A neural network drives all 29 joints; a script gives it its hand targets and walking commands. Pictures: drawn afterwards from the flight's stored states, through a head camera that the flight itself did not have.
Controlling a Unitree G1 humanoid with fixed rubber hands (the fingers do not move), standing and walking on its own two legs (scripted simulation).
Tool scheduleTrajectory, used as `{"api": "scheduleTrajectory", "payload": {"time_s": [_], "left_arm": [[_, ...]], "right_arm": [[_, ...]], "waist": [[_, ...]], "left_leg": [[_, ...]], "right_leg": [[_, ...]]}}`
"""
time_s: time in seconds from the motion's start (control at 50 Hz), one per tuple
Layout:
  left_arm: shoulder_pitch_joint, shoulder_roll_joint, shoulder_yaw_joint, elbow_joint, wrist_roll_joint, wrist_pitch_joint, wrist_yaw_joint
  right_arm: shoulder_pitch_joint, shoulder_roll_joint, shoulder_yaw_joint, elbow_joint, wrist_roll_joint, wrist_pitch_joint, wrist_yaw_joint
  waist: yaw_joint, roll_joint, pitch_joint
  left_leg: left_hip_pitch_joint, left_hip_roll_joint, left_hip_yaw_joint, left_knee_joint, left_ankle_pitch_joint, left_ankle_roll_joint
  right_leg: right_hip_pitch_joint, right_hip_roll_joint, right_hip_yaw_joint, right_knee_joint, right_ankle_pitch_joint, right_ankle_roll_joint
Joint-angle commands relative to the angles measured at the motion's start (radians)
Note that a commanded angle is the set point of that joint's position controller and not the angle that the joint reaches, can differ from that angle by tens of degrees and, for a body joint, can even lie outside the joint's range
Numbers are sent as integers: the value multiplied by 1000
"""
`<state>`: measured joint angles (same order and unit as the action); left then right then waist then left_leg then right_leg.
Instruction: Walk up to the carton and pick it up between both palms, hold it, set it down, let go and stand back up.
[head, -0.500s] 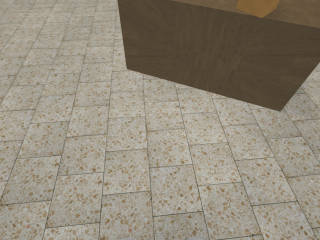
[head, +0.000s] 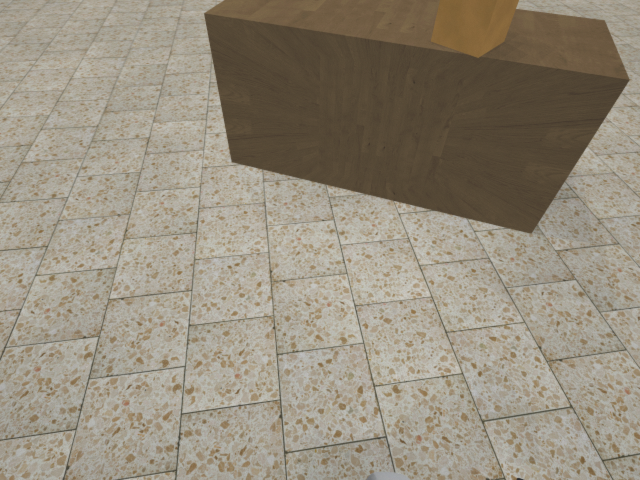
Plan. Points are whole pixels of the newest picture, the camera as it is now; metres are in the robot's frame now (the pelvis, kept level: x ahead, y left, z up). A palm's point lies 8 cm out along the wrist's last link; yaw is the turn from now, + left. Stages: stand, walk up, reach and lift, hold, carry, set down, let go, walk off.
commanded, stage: walk up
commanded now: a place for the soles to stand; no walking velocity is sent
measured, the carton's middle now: (475, 13) +1.45 -0.50 +0.03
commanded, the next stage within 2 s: none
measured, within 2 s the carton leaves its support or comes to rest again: neither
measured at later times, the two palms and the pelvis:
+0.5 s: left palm (107, 473) +0.15 +0.29 -0.12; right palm (570, 468) +0.16 -0.33 -0.11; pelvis +0.10 -0.01 +0.00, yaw -3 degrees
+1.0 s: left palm (194, 333) +0.36 +0.22 -0.13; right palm (562, 366) +0.30 -0.38 -0.11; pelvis +0.27 -0.07 -0.01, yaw -8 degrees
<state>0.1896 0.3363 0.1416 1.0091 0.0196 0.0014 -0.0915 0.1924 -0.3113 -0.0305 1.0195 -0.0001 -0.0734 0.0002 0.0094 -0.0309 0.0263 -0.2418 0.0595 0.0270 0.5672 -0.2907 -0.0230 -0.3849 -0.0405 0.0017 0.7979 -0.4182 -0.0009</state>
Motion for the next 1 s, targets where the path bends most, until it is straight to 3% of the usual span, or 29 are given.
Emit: {"api": "scheduleTrajectory", "payload": {"time_s": [0.0,0.02,0.04,0.06,0.08,0.1,0.14,0.3,0.34,0.42,0.44,0.46,0.48,0.5,0.52,0.54,0.56,0.6,0.64,0.74,0.8,0.88,0.92,0.94,0.96,0.98], "left_arm": [[321,244,71,10,16,-19,3],[358,296,75,-7,28,-21,22],[207,331,59,-55,24,-32,25],[65,369,61,-88,8,-32,26],[20,364,59,-101,9,-39,32],[10,341,51,-102,9,-43,37],[29,317,37,-108,6,-49,38],[111,310,24,-101,-4,-55,42],[132,308,21,-99,-3,-58,43],[140,300,13,-102,-5,-59,47],[118,295,9,-109,-6,-56,47],[77,279,0,-123,-8,-53,46],[20,241,-16,-146,-15,-54,43],[2,169,-39,-174,-24,-61,34],[25,189,-41,-156,-15,-58,37],[1,274,-28,-130,-6,-51,41],[-4,274,-31,-117,-10,-54,33],[31,275,-18,-84,-15,-49,21],[66,263,-10,-69,-14,-35,11],[-18,256,-9,-105,2,-25,3],[-55,257,-6,-126,4,-26,-3],[-57,235,-2,-147,3,-34,-12],[-5,224,4,-139,1,-42,-8],[93,227,14,-113,1,-50,-1],[241,264,37,-59,4,-64,12],[312,358,58,-62,10,-72,35]], "right_arm": [[-135,-284,-101,-126,-66,-16,-5],[-142,-178,-61,-154,-55,-9,-3],[-180,-201,-55,-180,-42,1,-7],[-187,-291,-71,-168,-27,1,-5],[-113,-324,-78,-138,-21,-4,5],[-63,-317,-79,-118,-20,-7,13],[-5,-316,-81,-92,-24,-7,16],[-102,-325,-75,-90,-27,-17,9],[-115,-317,-73,-95,-25,-27,8],[-115,-283,-63,-108,-19,-55,0],[-88,-272,-61,-101,-16,-63,-3],[-18,-266,-64,-81,-19,-73,-7],[97,-286,-81,-47,-30,-81,-15],[233,-390,-118,-35,-47,-92,-28],[238,-481,-141,-42,-36,-92,-31],[197,-464,-135,-52,-6,-88,-27],[142,-444,-123,-67,-2,-82,-25],[54,-371,-104,-76,-4,-75,-19],[44,-350,-99,-76,-10,-72,-10],[42,-357,-108,-90,-7,-66,-5],[20,-368,-114,-102,-9,-62,-6],[-37,-384,-118,-118,-18,-59,-4],[-69,-385,-117,-125,-22,-52,-5],[-91,-375,-113,-134,-20,-47,-6],[-54,-330,-96,-134,-21,-40,-4],[-7,-250,-62,-158,-1,-41,4]], "waist": [[153,-43,-106],[183,-317,-38],[120,-310,44],[73,-153,156],[30,-95,161],[11,-87,132],[12,-124,40],[67,-86,4],[77,-92,-22],[76,-116,-96],[60,-112,-117],[19,-84,-148],[-49,-18,-210],[-126,184,-295],[-125,216,-221],[-116,67,-142],[-95,68,-43],[-49,118,49],[-38,173,62],[-58,183,105],[-53,194,125],[-13,228,104],[26,231,39],[86,175,-28],[136,-2,-137],[151,-273,-155]], "left_leg": [[-278,96,19,195,-389,119],[-558,-62,140,542,-377,43],[-666,-73,-5,635,-322,25],[-585,-7,-90,612,-188,40],[-515,7,-81,593,-131,51],[-460,17,-69,556,-96,47],[-411,15,-60,481,-80,33],[-488,16,-62,298,-65,26],[-490,8,-56,240,-72,30],[-381,-22,-25,87,-63,45],[-302,-36,-9,14,-27,47],[-152,-50,12,-107,65,52],[125,-26,-8,-197,167,70],[407,228,-362,-284,-107,144],[491,428,-672,-354,-290,202],[398,434,-657,-355,-419,195],[303,395,-571,-372,-409,171],[191,279,-324,-368,-263,127],[138,239,-216,-378,-174,128],[221,283,-167,-381,-125,205],[254,312,-144,-367,-63,229],[232,320,-62,-276,124,227],[217,301,0,-153,324,207],[169,250,73,26,447,178],[86,149,121,350,426,137],[-185,2,122,608,190,74]], "right_leg": [[426,40,25,-298,-49,-50],[436,-111,374,-467,-361,-101],[245,-264,791,-736,-676,-146],[95,-290,799,-767,-702,-134],[76,-238,711,-738,-611,-119],[85,-189,625,-699,-503,-108],[169,-151,529,-654,-367,-98],[399,-167,504,-596,-145,-156],[467,-178,491,-555,-2,-180],[522,-185,406,-415,428,-217],[493,-168,364,-364,488,-218],[420,-124,291,-284,494,-190],[245,-55,193,-143,443,-139],[-53,49,95,161,298,-65],[-370,155,74,319,-95,-27],[-400,87,166,396,-76,-37],[-416,55,170,395,-20,-37],[-357,4,169,338,99,-24],[-277,2,153,307,156,1],[-336,-12,154,194,163,25],[-340,-43,133,109,155,25],[-204,-82,44,-61,116,-5],[-57,-57,-24,-164,99,-34],[112,-18,-56,-270,147,-52],[329,69,-43,-322,162,-58],[440,-98,349,-441,42,-100]]}}
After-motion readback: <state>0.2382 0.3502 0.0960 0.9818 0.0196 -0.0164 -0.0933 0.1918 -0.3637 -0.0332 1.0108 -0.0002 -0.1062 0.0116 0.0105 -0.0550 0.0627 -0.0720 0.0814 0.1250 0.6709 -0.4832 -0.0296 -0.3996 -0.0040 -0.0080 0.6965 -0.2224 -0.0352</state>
